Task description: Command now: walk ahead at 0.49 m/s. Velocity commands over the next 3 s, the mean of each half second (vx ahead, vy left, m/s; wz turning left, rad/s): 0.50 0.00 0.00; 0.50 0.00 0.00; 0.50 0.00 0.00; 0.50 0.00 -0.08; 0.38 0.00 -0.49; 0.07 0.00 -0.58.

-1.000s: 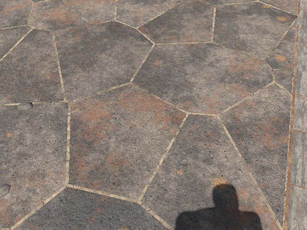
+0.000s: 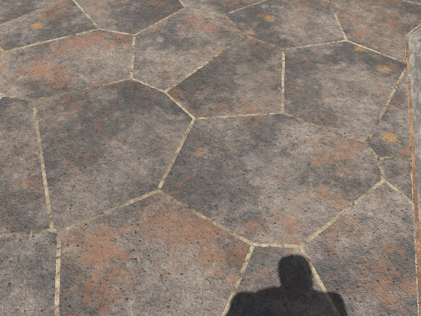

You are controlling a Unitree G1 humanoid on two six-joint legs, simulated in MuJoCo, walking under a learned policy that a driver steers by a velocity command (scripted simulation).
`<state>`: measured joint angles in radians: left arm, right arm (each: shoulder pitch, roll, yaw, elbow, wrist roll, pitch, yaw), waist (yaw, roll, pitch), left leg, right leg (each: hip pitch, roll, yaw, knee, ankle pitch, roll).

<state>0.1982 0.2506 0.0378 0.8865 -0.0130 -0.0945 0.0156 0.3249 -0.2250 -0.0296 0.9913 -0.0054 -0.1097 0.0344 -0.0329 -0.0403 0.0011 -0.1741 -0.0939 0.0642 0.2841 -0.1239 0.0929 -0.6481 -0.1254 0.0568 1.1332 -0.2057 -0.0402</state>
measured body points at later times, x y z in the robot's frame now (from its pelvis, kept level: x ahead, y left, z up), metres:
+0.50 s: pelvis +0.27 -0.08 +0.00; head +0.29 -0.10 +0.45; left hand +0.33 +0.18 -0.12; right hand +0.36 -0.35 -0.14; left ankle +0.27 +0.08 -0.66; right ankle +0.29 -0.16 -0.74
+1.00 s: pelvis +0.55 -0.01 -0.01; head +0.57 +0.00 +0.44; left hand +0.57 +0.25 -0.15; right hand +0.67 -0.27 -0.13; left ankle +0.61 +0.07 -0.74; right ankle +0.44 -0.16 -0.65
